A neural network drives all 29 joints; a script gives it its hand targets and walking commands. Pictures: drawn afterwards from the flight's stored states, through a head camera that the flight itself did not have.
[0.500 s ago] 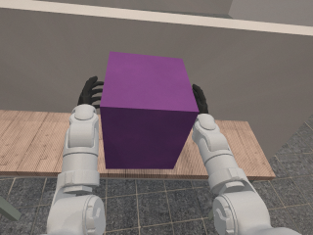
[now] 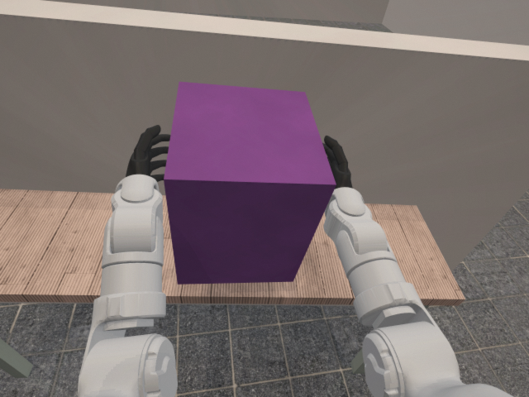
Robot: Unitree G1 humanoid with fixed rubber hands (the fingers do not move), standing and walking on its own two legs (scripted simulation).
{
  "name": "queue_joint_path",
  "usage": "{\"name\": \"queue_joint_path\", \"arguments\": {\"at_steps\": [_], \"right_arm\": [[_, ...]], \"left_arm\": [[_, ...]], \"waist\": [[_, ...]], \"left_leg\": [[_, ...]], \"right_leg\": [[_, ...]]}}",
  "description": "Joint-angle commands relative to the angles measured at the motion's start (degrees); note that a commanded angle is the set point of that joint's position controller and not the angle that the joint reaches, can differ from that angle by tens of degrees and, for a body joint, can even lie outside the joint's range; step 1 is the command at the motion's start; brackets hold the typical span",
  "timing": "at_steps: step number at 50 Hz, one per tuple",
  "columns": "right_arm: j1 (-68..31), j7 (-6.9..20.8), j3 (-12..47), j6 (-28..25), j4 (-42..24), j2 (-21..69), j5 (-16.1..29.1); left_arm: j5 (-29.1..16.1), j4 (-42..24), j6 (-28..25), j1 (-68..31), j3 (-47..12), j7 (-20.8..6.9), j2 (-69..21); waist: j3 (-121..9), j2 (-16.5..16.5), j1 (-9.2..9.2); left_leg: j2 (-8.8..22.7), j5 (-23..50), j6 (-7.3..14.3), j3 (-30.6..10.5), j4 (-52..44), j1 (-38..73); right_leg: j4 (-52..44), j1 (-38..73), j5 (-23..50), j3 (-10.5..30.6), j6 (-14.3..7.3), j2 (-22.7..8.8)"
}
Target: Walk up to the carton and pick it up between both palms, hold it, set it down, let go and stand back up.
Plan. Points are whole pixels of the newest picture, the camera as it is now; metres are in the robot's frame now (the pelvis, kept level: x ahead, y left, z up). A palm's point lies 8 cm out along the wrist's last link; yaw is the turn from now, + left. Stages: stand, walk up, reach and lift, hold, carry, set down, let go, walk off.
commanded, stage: reach and lift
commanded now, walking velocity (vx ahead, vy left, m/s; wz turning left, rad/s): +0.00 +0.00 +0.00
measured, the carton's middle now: (240, 189) +0.40 +0.00 +0.11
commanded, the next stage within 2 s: hold in 0.22 s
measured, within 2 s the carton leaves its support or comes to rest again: neither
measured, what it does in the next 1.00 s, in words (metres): stands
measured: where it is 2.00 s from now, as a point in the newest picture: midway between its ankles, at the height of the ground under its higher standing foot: outside the picture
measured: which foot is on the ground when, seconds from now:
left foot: down 0.00-1.00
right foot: down 0.00-1.00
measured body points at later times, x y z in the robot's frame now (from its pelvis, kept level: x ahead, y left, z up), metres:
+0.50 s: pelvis -0.01 +0.00 +0.00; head -0.05 +0.02 +0.45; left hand +0.37 +0.16 +0.18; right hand +0.37 -0.14 +0.18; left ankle +0.05 +0.12 -0.75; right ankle +0.00 -0.11 -0.75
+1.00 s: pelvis -0.01 +0.00 +0.00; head -0.05 +0.02 +0.45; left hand +0.37 +0.16 +0.19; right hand +0.37 -0.14 +0.18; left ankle +0.05 +0.12 -0.75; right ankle +0.00 -0.11 -0.75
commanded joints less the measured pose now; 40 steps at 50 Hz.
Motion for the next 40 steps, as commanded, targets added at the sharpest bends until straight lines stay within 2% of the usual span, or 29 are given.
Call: {"name": "queue_joint_path", "arguments": {"at_steps": [1, 2, 4, 5, 10, 11, 12, 13, 15, 19, 20, 21, 22, 25, 26, 27, 28, 30, 34, 36, 37, 38, 40], "right_arm": [[-44.1, 5.7, 20.1, -4.5, -21.1, 28.0, 3.6], [-42.9, 5.4, 20.3, -3.9, -19.7, 27.6, 3.6], [-44.0, 5.3, 19.7, -3.7, -20.5, 27.6, 3.9], [-43.0, 5.3, 20.1, -3.5, -20.3, 28.0, 3.9], [-43.7, 5.0, 20.3, -2.9, -20.1, 27.9, 4.0], [-43.1, 4.8, 20.1, -2.3, -19.0, 28.1, 4.1], [-43.0, 4.8, 21.3, -2.2, -20.7, 28.8, 4.7], [-43.0, 4.7, 21.8, -2.2, -22.0, 28.4, 5.5], [-42.4, 4.1, 22.7, -1.3, -22.8, 28.0, 6.2], [-43.2, 3.5, 23.4, 0.3, -25.0, 28.2, 7.1], [-42.1, 3.4, 22.8, 0.9, -24.2, 28.2, 7.1], [-43.1, 3.5, 22.8, 0.8, -26.1, 28.5, 7.1], [-42.5, 3.5, 22.6, 1.3, -25.1, 28.4, 6.7], [-43.0, 3.9, 20.3, 2.3, -22.4, 28.2, 5.2], [-44.0, 4.4, 19.7, 2.2, -22.5, 28.5, 5.0], [-45.8, 4.7, 19.9, 1.6, -24.4, 28.5, 5.3], [-45.3, 4.7, 20.1, 1.9, -23.3, 28.2, 5.4], [-46.6, 4.5, 20.1, 2.1, -23.5, 29.1, 5.2], [-44.8, 4.9, 18.7, 2.6, -19.4, 28.2, 4.6], [-46.0, 4.7, 19.0, 1.9, -22.2, 28.0, 5.1], [-46.5, 4.7, 18.8, 1.9, -21.7, 27.7, 5.1], [-46.0, 4.9, 18.6, 2.2, -19.7, 27.8, 4.7], [-44.3, 5.0, 18.5, 2.0, -19.7, 27.3, 5.0]], "left_arm": [[-8.5, -9.1, -4.2, -35.0, -28.1, -9.0, -32.0], [-7.6, -8.0, -3.8, -33.9, -26.8, -9.3, -31.6], [-7.9, -8.6, -3.7, -35.0, -26.6, -9.4, -31.4], [-7.8, -9.4, -3.5, -34.9, -26.7, -9.3, -31.3], [-7.5, -8.2, -2.3, -33.7, -25.8, -9.8, -30.8], [-7.5, -8.7, -2.1, -34.2, -24.9, -10.1, -30.0], [-7.9, -11.7, -2.0, -34.7, -25.6, -10.0, -30.4], [-8.1, -12.3, -1.5, -34.1, -26.7, -9.8, -30.7], [-7.7, -12.2, -0.5, -32.3, -26.7, -9.8, -30.4], [-8.4, -14.8, 1.1, -33.6, -27.1, -10.2, -30.0], [-8.5, -15.2, 1.4, -34.0, -27.5, -10.4, -29.6], [-9.2, -16.3, 1.4, -34.6, -28.0, -10.4, -29.7], [-9.0, -16.5, 1.5, -35.1, -28.1, -10.3, -29.5], [-8.0, -12.7, 2.3, -35.9, -26.9, -10.7, -29.2], [-8.3, -13.1, 2.3, -36.9, -27.0, -10.7, -30.2], [-8.9, -13.4, 2.3, -36.8, -27.4, -10.5, -30.4], [-8.8, -12.8, 2.4, -36.5, -27.4, -10.4, -30.2], [-8.8, -12.4, 2.3, -37.5, -26.6, -10.5, -30.1], [-7.2, -10.8, 2.7, -37.4, -24.2, -10.8, -29.4], [-7.8, -12.0, 2.9, -37.0, -25.3, -10.9, -29.8], [-7.6, -11.2, 2.9, -37.4, -25.3, -10.9, -29.9], [-6.8, -10.1, 3.0, -37.4, -23.8, -11.0, -29.6], [-6.5, -10.7, 3.4, -35.5, -23.9, -11.1, -29.7]], "waist": [[-26.9, 5.5, -0.95], [-25.9, 5.2, -0.77], [-26.0, 6.0, -0.27], [-26.0, 6.3, -0.42], [-23.1, 4.8, -0.10], [-22.4, 4.1, -0.15], [-25.3, 4.5, 0.31], [-26.3, 5.6, 0.06], [-24.0, 5.6, 0.10], [-23.0, 5.0, -0.31], [-22.7, 5.4, -0.95], [-24.5, 5.2, -0.98], [-23.7, 5.7, -1.26], [-19.8, 5.9, -1.12], [-20.4, 6.4, -0.91], [-23.2, 6.0, -0.70], [-23.3, 6.3, -0.87], [-22.7, 4.7, -0.50], [-21.3, 5.7, -0.37], [-23.5, 6.2, -0.50], [-22.2, 6.8, -0.49], [-20.2, 5.9, -0.22], [-20.3, 6.5, -0.30]], "left_leg": [[-2.2, 16.5, -2.1, -0.2, 2.0, 18.5], [-2.4, 16.3, -1.9, 0.1, 1.7, 18.3], [-2.4, 12.6, -1.6, 0.3, 0.8, 16.6], [-2.5, 13.4, -1.6, 0.4, 0.9, 16.8], [-2.6, 11.9, -1.1, 0.6, 0.2, 15.7], [-2.8, 10.5, -0.7, 0.8, -0.3, 14.9], [-2.7, 12.5, -0.8, 0.8, 0.1, 15.5], [-2.6, 15.2, -1.6, 0.6, 1.0, 16.6], [-2.7, 16.2, -1.7, 0.5, 1.4, 16.6], [-2.8, 13.2, -1.2, 0.8, 0.5, 15.2], [-2.9, 12.1, -1.4, 0.8, 0.3, 14.9], [-2.9, 12.0, -1.3, 0.8, 0.5, 15.0], [-2.9, 12.0, -1.5, 0.8, 0.4, 15.3], [-2.7, 5.0, -0.8, 1.1, -1.5, 12.6], [-2.3, 3.3, -0.6, 1.0, -2.3, 11.6], [-2.3, 5.0, -0.6, 0.9, -1.8, 12.2], [-2.4, 6.1, -0.9, 1.0, -1.3, 13.2], [-2.4, 5.2, -0.4, 0.9, -1.5, 13.1], [-2.0, 4.1, -0.2, 1.2, -2.4, 12.5], [-2.1, 7.2, -0.8, 1.1, -1.4, 13.5], [-2.1, 6.1, -0.9, 1.0, -1.5, 13.4], [-2.1, 5.0, -0.4, 1.2, -2.2, 12.6], [-2.0, 6.8, -0.6, 1.3, -2.2, 12.7]], "right_leg": [[-1.4, -1.0, 15.0, -1.1, 3.0, 3.0], [-1.7, -0.6, 15.5, -0.8, 3.2, 2.9], [-1.9, -1.2, 11.9, -0.7, 3.1, 2.5], [-1.6, -0.8, 13.2, -0.7, 3.2, 2.5], [-2.0, -0.5, 12.2, -0.7, 3.2, 2.4], [-2.2, -0.1, 11.4, -0.5, 3.4, 2.3], [-1.5, 0.8, 12.9, -0.6, 3.3, 2.5], [-1.2, 1.2, 14.6, -0.7, 3.2, 2.8], [-1.6, 1.0, 14.8, -0.6, 3.1, 2.9], [-2.0, 0.9, 12.1, -0.4, 3.3, 2.6], [-2.0, 0.8, 11.2, -0.3, 3.2, 2.5], [-1.8, 0.9, 11.0, -0.3, 3.2, 2.6], [-1.9, 0.3, 10.9, -0.3, 3.2, 2.5], [-2.7, -1.5, 4.2, -0.5, 3.0, 2.2], [-2.5, -1.2, 2.3, -0.6, 2.7, 2.3], [-2.2, -0.9, 3.6, -0.8, 2.5, 2.5], [-2.2, -0.9, 4.4, -0.7, 2.5, 2.7], [-2.6, -1.9, 3.7, -0.8, 2.8, 2.6], [-2.5, -1.3, 2.1, -0.7, 2.5, 2.5], [-2.2, -0.3, 4.5, -0.8, 2.4, 2.7], [-2.4, -1.1, 3.3, -1.0, 2.3, 2.7], [-2.7, -1.0, 2.2, -1.1, 2.5, 2.7], [-2.4, 0.0, 3.7, -1.1, 2.3, 2.7]]}}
